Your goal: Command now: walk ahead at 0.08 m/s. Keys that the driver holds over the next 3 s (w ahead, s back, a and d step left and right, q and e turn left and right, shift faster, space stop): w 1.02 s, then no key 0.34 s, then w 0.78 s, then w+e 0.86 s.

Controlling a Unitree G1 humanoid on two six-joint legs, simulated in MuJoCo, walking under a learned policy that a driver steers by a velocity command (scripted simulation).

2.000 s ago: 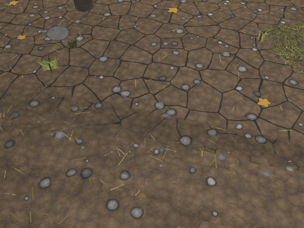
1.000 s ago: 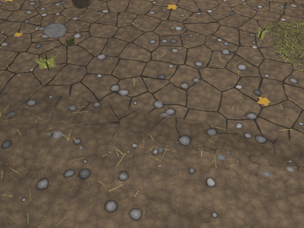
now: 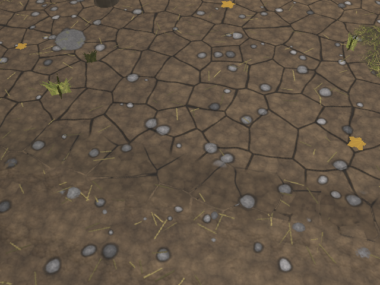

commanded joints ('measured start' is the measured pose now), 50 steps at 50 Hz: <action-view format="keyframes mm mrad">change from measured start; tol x32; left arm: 1 70 85 7 -3 11 5 8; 29 -302 95 41 -231 9 -9 -73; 35 305 338 122 -87 49 -42 -39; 50 261 132 37 -38 -3 -74 -31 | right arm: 1 165 -8 -1 24 -2 22 1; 35 296 -46 -33 -59 41 -84 33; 50 -277 -91 -53 -227 -6 -29 76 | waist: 1 -26 -112 -43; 30 -45 119 75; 35 128 -256 -355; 50 21 -78 47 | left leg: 1 21 15 -1 -133 33 -14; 10 226 -18 79 -437 172 74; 15 137 336 -455 -876 -193 179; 32 270 231 -22 -498 1086 126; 34 11 149 41 -35 812 85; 35 -311 -24 66 345 96 44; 50 -421 101 54 -100 538 11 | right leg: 1 21 -244 255 -258 166 -110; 10 -252 -212 266 -282 -552 -67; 13 -478 -30 56 307 -271 13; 19 -443 -88 78 438 -5 50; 29 -336 -74 -5 136 28 26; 33 176 15 -39 3 42 -51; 35 673 -475 679 -159 -248 -206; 40 154 -292 353 -329 6 -107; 50 202 -217 147 -372 384 -89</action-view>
